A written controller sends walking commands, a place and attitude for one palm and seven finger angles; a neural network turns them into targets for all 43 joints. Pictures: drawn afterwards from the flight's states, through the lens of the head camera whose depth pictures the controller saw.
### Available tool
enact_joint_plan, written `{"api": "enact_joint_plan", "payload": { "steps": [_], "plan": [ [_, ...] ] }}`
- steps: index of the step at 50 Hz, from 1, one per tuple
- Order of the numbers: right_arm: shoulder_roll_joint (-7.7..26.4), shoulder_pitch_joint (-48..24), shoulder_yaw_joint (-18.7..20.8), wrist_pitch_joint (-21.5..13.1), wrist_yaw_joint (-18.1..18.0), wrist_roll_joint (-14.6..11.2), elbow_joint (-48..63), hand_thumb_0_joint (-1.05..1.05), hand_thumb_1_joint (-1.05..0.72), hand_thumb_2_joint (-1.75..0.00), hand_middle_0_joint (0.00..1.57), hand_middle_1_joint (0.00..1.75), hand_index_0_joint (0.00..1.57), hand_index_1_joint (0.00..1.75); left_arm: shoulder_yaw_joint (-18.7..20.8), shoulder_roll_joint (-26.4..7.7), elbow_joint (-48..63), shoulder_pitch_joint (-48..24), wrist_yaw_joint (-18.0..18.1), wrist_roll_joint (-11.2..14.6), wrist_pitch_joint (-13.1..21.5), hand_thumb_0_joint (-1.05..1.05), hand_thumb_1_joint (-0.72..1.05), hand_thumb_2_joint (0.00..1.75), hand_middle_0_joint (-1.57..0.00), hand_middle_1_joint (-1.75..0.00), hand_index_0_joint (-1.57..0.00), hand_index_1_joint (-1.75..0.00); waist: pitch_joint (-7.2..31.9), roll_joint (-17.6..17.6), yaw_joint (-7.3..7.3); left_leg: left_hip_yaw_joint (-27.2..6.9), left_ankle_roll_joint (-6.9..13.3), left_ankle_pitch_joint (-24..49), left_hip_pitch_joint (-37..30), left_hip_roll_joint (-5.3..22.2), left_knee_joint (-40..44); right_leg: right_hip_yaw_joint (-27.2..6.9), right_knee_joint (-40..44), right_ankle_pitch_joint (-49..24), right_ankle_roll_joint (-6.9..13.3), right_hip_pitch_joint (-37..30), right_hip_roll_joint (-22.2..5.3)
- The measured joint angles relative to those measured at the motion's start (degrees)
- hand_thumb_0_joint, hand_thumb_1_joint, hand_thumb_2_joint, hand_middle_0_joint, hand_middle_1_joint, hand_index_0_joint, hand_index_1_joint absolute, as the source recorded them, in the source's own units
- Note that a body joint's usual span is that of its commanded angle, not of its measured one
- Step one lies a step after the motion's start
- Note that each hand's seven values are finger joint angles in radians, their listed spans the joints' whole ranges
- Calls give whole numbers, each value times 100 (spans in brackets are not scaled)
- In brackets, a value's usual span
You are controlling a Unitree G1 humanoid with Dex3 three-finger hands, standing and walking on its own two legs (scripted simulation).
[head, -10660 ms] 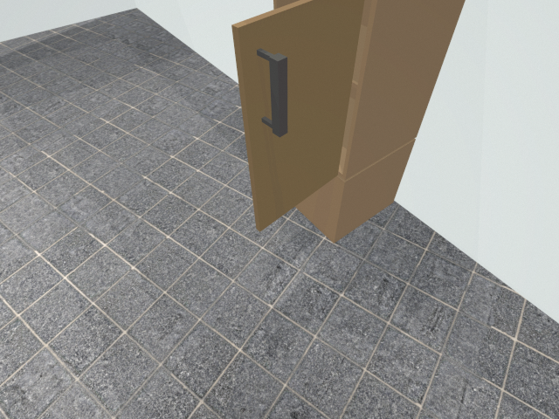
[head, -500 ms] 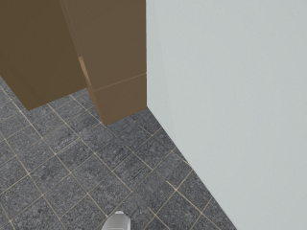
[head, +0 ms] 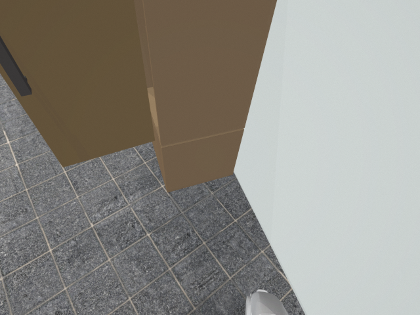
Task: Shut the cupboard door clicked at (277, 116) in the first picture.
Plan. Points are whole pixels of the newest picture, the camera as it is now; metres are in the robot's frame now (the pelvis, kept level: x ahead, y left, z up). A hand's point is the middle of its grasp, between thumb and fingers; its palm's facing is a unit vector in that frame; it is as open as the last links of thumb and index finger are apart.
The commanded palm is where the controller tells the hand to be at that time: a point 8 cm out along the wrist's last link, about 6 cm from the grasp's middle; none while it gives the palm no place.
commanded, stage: turn to face it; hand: left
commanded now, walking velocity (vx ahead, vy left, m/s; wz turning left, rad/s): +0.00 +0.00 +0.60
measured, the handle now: (8, 58) +0.60 +0.53 +0.11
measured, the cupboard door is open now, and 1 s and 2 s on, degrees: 96 96 96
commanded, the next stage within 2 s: take the last steps up to it in 0.88 s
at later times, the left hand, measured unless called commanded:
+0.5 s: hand (145, 299) +0.17 +0.14 -0.15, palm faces +0.26 -0.94 -0.22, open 7.3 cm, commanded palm none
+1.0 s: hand out of the picture +0.02 +0.20 -0.18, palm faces +0.53 -0.82 -0.21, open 7.3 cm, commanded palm none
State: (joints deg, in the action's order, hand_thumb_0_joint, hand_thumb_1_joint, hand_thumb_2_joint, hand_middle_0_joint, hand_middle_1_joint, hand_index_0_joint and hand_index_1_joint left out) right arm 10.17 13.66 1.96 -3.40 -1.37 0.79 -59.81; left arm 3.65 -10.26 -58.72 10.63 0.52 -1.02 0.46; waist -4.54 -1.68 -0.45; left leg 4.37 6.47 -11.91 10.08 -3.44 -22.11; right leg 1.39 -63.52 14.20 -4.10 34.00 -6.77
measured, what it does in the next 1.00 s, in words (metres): steps on the spot, turning left: right foot, then left foot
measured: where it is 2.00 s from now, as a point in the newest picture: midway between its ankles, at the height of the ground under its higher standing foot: (174, 297)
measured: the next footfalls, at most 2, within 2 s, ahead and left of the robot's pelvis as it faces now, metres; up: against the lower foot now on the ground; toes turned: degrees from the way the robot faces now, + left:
right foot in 0.30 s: +0.14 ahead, -0.15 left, +0.00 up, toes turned +7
left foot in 0.74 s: +0.11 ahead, +0.09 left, +0.00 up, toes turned +30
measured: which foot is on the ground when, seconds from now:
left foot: down 0.00-0.32, up 0.34-0.72, down 0.74-1.00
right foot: up 0.00-0.28, down 0.30-0.76, up 0.78-1.00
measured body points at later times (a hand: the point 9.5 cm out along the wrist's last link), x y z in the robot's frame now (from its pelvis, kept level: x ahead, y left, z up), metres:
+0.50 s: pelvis +0.09 -0.06 -0.01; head +0.14 -0.06 +0.44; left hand +0.15 +0.19 -0.14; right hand +0.19 -0.30 -0.16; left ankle +0.02 +0.06 -0.65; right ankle +0.10 -0.15 -0.74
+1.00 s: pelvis +0.09 +0.00 +0.00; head +0.11 +0.05 +0.44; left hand -0.01 +0.24 -0.16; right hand +0.31 -0.14 -0.13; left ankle +0.07 +0.07 -0.74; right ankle +0.14 -0.18 -0.65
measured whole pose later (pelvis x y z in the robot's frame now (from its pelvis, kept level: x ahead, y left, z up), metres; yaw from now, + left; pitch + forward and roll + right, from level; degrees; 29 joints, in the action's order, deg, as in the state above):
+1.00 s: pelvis +0.09 +0.00 +0.00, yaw +28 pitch +0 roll -2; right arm 9.7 5.6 0.1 0.4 -0.5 0.8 -53.8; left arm 3.9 -14.2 -56.6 12.5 0.7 -0.7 -2.7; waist -5.1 -2.0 -2.6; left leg 3.0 4.5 -11.9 13.7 -1.3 -25.5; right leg -0.9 -66.4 20.9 -4.5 28.0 -5.3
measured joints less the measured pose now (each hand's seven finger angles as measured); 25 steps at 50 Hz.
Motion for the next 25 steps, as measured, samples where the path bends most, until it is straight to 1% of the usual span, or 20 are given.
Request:
{"api": "enact_joint_plan", "payload": {
  "steps": [2,5,9,12,14,15,16,17,18,19,21,22,23,25],
  "plan": [
    [-26,179,-19,85,23,16,-77,-2,-95,-90,20,30,20,30,34,-89,123,-195,-3,14,-48,1,94,90,-20,-30,-20,-30,30,-18,61,-120,-23,-49,-73,-25,43,-14,131,-87,-49,53,60],
    [-61,396,-27,182,41,44,-152,-1,-93,-90,20,30,20,30,40,-163,266,-447,-3,29,-97,1,93,90,-20,-30,-20,-30,60,5,170,-305,-58,-161,-117,-49,9,-5,458,-42,-87,-48,164],
    [-86,577,-10,269,40,77,-166,0,-92,-90,20,30,20,30,-6,-177,413,-710,13,60,-139,1,93,90,-20,-30,-20,-30,71,73,338,-534,-131,-361,-114,-86,-159,-6,1101,282,-60,-430,339],
    [-76,638,20,339,28,90,-144,0,-91,-90,20,30,20,30,-56,-132,532,-864,28,88,-153,1,92,90,-20,-30,-20,-30,66,154,446,-704,-209,-540,-77,-115,-353,-10,1721,529,2,-835,482],
    [-48,650,50,392,26,76,-127,0,-91,-90,20,30,20,30,-97,-85,627,-919,27,103,-121,1,92,90,-20,-30,-20,-30,65,222,483,-821,-277,-699,-24,-135,-557,2,2404,373,40,-1228,563],
    [-31,666,65,414,30,51,-113,0,-91,-90,20,30,20,30,-121,-68,683,-920,21,107,-79,1,92,90,-20,-30,-20,-30,80,240,482,-879,-320,-814,33,-162,-728,26,2894,-40,64,-1490,565],
    [-4,644,87,435,43,12,-109,0,-91,-90,20,30,20,30,-137,-45,729,-924,27,97,-17,1,92,90,-20,-30,-20,-30,75,272,459,-914,-403,-934,179,-176,-1063,92,3147,20,234,-1664,566],
    [44,553,118,475,51,-18,-104,0,-91,-90,20,30,20,30,-153,-2,753,-935,43,84,36,1,91,90,-20,-30,-20,-30,14,345,451,-883,-552,-1349,410,-144,-1676,174,3098,198,382,-1693,586],
    [89,462,149,518,58,-31,-70,0,-91,-90,20,30,20,30,-184,33,777,-931,56,75,61,1,91,90,-20,-30,-20,-30,-58,388,470,-803,-667,-1682,658,-112,-2367,269,3035,325,484,-1747,566],
    [134,372,178,559,71,-27,-32,0,-91,-90,20,30,20,30,-207,71,799,-907,73,70,71,1,91,90,-20,-30,-20,-30,-121,411,487,-708,-757,-1826,895,-64,-3005,372,3044,387,541,-1840,527],
    [226,171,214,647,117,-10,35,1,-91,-90,20,29,20,30,-228,127,821,-806,98,76,65,1,91,90,-20,-30,-20,-30,-188,404,481,-529,-897,-1735,1329,85,-3978,550,3189,378,562,-2030,447],
    [270,68,227,686,145,0,76,1,-91,-90,20,29,20,30,-231,143,815,-737,105,80,60,1,91,90,-20,-30,-20,-30,-201,384,469,-468,-946,-1600,1512,169,-4289,629,3278,350,556,-2110,409],
    [309,-34,241,715,172,7,119,1,-91,-90,20,29,20,30,-230,154,796,-661,108,79,58,1,91,90,-20,-30,-20,-30,-206,356,452,-424,-984,-1456,1662,250,-4476,705,3365,325,555,-2181,372],
    [381,-222,259,749,214,18,213,1,-91,-90,20,29,19,30,-222,158,739,-491,109,71,50,1,91,90,-20,-30,-20,-30,-200,286,409,-368,-1041,-1231,1858,395,-4538,851,3503,298,550,-2294,296]
  ]
}}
